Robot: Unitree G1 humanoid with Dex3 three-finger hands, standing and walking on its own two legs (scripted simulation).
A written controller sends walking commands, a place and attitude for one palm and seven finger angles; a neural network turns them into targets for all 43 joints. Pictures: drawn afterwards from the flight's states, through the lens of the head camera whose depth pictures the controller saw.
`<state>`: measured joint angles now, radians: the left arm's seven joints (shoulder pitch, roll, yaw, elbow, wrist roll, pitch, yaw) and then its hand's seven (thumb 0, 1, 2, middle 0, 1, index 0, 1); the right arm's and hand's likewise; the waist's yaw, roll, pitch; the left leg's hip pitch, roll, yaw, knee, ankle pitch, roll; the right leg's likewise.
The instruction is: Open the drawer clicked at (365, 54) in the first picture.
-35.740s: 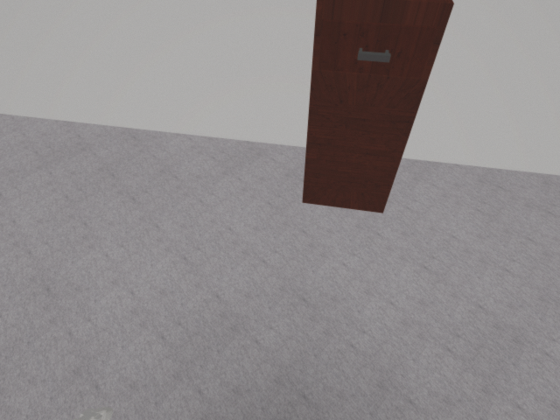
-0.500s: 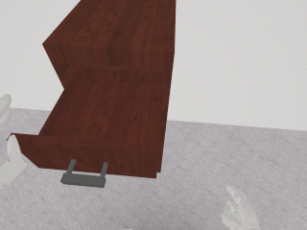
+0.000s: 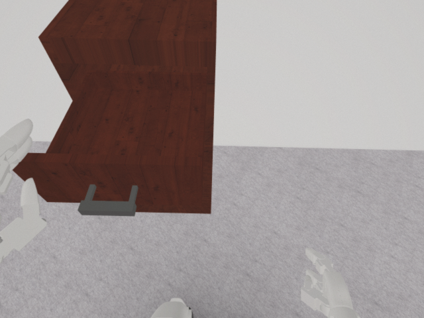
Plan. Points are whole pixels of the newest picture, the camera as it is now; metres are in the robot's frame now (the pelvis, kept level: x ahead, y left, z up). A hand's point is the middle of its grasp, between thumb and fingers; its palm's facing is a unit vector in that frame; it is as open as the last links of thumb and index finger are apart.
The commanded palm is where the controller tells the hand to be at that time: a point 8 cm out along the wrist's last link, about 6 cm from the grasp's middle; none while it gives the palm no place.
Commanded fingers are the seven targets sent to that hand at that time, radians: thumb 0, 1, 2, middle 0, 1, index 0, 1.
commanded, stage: step back with the hand held close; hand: left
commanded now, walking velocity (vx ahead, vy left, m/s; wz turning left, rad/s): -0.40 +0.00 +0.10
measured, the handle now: (110, 199) +0.32 +0.22 +0.01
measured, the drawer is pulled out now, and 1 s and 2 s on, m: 0.30 0.30 0.30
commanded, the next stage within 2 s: stop stepping back and stand still in 0.12 s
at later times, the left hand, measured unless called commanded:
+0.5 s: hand out of the picture +0.05 +0.21 +0.20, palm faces +0.40 -0.79 -0.46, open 7.4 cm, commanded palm -0.01 +0.26 +0.20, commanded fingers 0.00 0.90 0.90 -0.20 -0.30 -0.20 -0.30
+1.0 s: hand out of the picture +0.00 +0.22 +0.18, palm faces +0.46 -0.79 -0.40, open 7.4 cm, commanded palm -0.06 +0.27 +0.20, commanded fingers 0.00 0.90 0.90 -0.20 -0.30 -0.20 -0.30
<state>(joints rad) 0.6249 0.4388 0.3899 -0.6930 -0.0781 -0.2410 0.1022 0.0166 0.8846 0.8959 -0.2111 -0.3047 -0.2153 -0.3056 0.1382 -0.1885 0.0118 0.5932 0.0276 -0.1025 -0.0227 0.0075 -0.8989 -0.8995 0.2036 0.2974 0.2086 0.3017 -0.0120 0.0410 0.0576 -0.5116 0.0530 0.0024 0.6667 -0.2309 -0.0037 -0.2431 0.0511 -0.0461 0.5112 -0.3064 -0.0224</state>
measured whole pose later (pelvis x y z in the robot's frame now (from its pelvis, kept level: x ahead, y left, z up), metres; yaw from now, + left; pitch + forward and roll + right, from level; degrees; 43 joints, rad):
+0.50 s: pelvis -0.13 -0.03 +0.01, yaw +1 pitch -1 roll +0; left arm 0.64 0.40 0.39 -0.65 -0.06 -0.18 0.15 0.01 0.88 0.90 -0.21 -0.31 -0.22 -0.31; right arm 0.21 -0.18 0.01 0.62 0.02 -0.06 -0.04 0.01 -0.90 -0.90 0.20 0.30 0.21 0.30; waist 0.00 0.00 0.00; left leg -0.46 -0.01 -0.01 0.86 -0.37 -0.01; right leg -0.26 0.00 -0.06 0.52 -0.25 -0.04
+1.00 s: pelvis -0.17 -0.02 +0.00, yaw +4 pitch -2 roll +0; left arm 0.59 0.36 0.35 -0.59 -0.03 -0.21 0.17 0.01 0.88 0.90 -0.21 -0.30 -0.21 -0.31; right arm 0.24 -0.21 0.00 0.63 0.00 -0.09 -0.05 0.01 -0.90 -0.90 0.20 0.30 0.21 0.30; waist -0.02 -0.01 0.00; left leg -0.27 0.00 0.04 0.56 -0.25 0.03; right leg -0.33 0.00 -0.05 0.61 -0.30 -0.02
